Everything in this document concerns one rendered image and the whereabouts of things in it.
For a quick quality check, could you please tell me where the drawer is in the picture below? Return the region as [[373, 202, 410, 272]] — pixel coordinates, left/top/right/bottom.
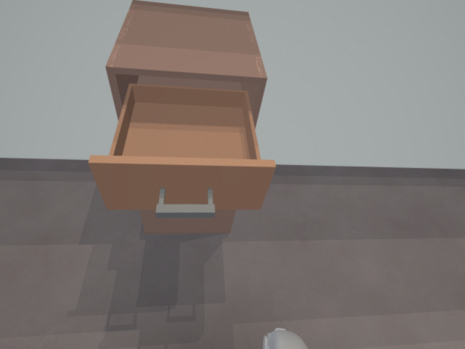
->
[[88, 84, 276, 209]]

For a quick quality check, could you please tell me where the handle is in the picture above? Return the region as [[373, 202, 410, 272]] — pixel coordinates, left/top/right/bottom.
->
[[155, 188, 215, 218]]

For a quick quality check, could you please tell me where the right robot thigh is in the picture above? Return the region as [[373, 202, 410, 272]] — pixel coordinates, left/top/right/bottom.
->
[[263, 330, 308, 349]]

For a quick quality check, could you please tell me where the cabinet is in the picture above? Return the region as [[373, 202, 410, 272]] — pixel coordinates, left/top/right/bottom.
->
[[105, 0, 267, 234]]

